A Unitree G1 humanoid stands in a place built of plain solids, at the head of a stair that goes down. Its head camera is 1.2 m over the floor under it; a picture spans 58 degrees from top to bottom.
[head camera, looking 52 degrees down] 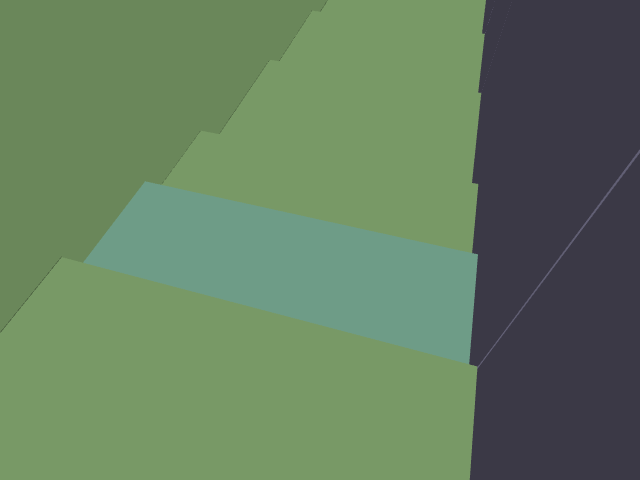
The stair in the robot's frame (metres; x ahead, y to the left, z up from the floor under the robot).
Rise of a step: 0.10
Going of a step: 0.49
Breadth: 1.39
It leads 16 degrees to the right of straight ahead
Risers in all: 3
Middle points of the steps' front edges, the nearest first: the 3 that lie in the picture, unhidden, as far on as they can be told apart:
0.67 0.22 0.00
1.14 0.08 -0.10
1.61 -0.06 -0.20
